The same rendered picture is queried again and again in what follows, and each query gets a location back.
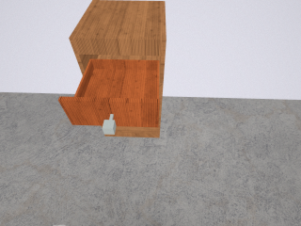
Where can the cabinet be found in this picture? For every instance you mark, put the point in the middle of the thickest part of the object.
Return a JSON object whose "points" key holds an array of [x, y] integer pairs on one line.
{"points": [[126, 30]]}

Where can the handle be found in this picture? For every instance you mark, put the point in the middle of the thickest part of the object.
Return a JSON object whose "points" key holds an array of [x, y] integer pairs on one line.
{"points": [[109, 126]]}

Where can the drawer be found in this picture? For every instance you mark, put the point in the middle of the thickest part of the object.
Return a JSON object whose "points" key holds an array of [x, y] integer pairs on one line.
{"points": [[126, 88]]}

